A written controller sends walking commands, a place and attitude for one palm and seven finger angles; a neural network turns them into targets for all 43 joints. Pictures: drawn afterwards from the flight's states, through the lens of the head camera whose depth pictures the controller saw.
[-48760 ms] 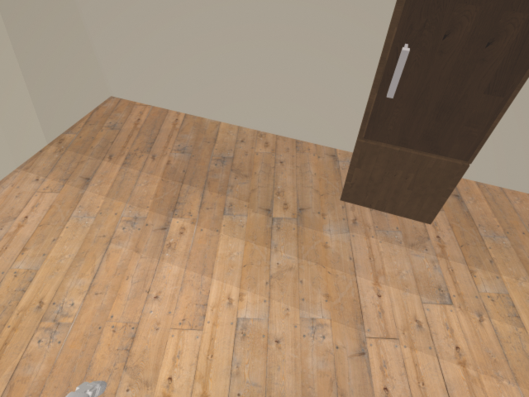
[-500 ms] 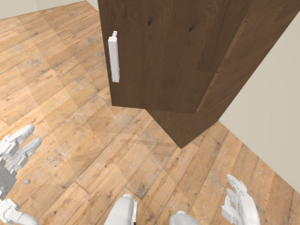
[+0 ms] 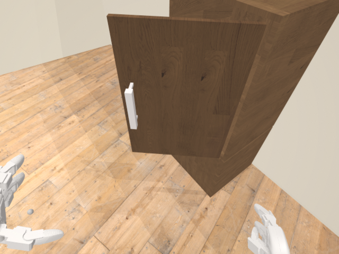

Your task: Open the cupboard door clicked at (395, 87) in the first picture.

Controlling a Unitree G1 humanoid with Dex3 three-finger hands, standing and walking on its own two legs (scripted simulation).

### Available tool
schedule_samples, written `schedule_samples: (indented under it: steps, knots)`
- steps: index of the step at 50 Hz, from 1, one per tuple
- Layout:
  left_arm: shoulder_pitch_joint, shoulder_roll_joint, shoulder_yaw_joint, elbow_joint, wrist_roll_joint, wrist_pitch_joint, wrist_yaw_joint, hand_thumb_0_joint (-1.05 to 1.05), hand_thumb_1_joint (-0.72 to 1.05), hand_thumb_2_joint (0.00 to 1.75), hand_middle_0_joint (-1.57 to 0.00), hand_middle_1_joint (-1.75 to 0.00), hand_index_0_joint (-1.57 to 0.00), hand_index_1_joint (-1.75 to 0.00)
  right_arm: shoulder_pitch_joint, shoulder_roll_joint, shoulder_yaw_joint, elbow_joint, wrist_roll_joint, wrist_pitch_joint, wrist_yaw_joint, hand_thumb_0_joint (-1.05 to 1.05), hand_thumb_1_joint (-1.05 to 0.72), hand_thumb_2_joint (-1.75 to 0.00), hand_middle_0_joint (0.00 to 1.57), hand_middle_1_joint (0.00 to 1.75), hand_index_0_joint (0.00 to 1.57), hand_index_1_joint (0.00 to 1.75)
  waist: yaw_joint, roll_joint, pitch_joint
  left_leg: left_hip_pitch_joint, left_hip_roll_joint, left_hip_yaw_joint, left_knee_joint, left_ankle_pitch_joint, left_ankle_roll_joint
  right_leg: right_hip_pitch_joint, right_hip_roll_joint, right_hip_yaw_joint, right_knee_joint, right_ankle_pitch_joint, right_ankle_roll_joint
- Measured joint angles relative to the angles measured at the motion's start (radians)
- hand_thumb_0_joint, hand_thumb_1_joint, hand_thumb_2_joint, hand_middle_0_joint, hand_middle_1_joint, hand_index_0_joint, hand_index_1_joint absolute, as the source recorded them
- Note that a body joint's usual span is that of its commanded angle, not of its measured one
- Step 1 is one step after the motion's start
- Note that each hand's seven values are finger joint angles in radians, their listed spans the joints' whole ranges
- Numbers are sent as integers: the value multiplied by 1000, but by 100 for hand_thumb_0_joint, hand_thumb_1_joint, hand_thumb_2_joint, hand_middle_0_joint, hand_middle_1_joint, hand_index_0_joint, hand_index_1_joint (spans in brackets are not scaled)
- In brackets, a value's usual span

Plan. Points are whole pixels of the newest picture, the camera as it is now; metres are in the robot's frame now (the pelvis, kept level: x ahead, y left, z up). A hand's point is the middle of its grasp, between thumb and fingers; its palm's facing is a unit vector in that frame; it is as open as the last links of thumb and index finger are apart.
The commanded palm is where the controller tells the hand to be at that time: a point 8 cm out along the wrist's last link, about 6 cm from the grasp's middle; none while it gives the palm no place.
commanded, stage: draw the hand back to the body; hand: left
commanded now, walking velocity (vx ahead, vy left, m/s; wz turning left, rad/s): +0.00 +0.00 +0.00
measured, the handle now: (132, 106) +0.57 +0.19 +0.00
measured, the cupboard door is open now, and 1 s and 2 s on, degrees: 49 49 49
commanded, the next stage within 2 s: step back with the hand held close in 0.92 s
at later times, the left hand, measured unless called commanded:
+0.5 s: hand (50, 159) +0.23 +0.24 +0.18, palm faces +0.42 -0.79 -0.45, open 9.5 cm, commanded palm +0.18 +0.27 +0.20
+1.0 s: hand (54, 161) +0.22 +0.22 +0.19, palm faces +0.42 -0.81 -0.42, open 7.4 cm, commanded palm +0.17 +0.26 +0.21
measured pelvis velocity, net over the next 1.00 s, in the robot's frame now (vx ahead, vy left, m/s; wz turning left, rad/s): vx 0.03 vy -0.04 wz -0.03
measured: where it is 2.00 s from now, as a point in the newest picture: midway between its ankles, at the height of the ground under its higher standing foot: outside the picture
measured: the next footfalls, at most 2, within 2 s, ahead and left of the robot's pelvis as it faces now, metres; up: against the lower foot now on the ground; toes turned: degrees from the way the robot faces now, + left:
none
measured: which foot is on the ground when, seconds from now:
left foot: down 0.00-1.00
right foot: down 0.00-1.00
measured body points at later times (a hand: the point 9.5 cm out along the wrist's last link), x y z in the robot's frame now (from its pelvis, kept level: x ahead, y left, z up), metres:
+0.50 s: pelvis +0.04 -0.03 +0.04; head +0.03 -0.06 +0.49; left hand +0.20 +0.28 +0.20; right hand +0.23 -0.25 -0.05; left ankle +0.04 +0.08 -0.70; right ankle -0.02 -0.12 -0.70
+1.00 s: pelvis +0.03 -0.04 +0.04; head +0.01 -0.06 +0.49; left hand +0.19 +0.26 +0.21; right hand +0.21 -0.27 -0.05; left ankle +0.04 +0.08 -0.70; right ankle -0.02 -0.12 -0.70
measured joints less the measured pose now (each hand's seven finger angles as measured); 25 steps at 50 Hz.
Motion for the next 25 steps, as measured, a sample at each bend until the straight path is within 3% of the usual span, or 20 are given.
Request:
schedule_samples:
  steps: [3, 8, 16, 25]
  knots:
    - [15, -13, -29, -5, 50, 27, 95, -1, -21, 42, -17, -30, -16, -30, 4, -1, 2, 8, -5, 29, -2, 1, -90, -90, 20, 30, 21, 30, 4, 6, 15, 79, -7, 7, -76, 23, -2, 73, -5, 8, -70, 21, -2]
    - [-20, -28, -53, 19, 89, 42, 150, 0, -5, 49, -17, -30, -17, -30, 5, -16, 3, 48, -13, 57, 2, 1, -90, -90, 21, 30, 21, 30, 20, 13, 44, 198, -18, 14, -186, 55, -6, 185, -13, 15, -167, 48, -4]
    - [-56, -37, -56, -17, 100, 28, 145, 0, 22, 61, -18, -30, -18, -30, -18, -24, -9, 79, -19, 71, 18, 1, -90, -90, 20, 30, 21, 30, 24, 15, 77, 343, -23, 27, -320, 93, -17, 314, -15, 31, -282, 81, -11]
    - [-93, -36, -42, -75, 97, 4, 122, 1, 53, 74, -20, -30, -19, -30, -50, -21, -21, 74, -27, 88, 36, 1, -90, -90, 20, 30, 20, 30, 27, 21, 102, 427, -12, 37, -404, 119, -31, 391, -3, 43, -361, 110, -24]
